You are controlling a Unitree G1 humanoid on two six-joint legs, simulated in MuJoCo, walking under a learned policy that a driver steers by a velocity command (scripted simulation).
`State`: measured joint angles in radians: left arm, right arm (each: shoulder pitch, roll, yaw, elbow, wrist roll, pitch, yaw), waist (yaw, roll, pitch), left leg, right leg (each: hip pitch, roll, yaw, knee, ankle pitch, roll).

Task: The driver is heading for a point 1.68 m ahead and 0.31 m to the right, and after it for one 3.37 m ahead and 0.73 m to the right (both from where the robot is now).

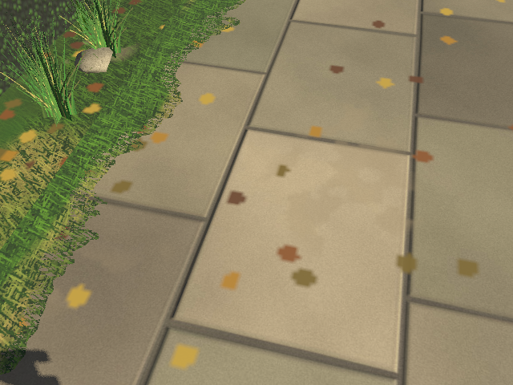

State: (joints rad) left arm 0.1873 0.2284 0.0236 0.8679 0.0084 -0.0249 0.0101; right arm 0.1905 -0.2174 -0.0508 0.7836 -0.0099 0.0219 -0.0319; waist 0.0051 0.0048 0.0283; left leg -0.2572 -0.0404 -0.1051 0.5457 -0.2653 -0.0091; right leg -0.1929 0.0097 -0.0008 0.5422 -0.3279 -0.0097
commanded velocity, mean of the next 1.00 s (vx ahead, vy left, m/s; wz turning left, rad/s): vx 0.39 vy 0.00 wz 0.00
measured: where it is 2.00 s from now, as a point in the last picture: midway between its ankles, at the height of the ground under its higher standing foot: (290, 228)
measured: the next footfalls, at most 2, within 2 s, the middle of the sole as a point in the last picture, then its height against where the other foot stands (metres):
right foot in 0.72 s outside the picture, level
left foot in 1.26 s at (225, 300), level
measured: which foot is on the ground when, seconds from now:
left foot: down 0.00-0.74, up 0.76-1.00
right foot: down 0.00-0.26, up 0.28-0.70, down 0.72-1.00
